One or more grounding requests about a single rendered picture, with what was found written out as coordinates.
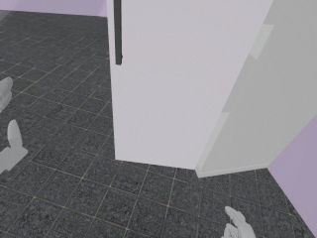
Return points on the robot right hand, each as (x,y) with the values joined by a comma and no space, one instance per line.
(243,230)

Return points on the handle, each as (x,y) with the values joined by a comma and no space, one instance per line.
(117,5)

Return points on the fridge door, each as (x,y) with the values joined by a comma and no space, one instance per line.
(181,59)

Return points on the robot left hand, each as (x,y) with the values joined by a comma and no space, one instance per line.
(10,157)

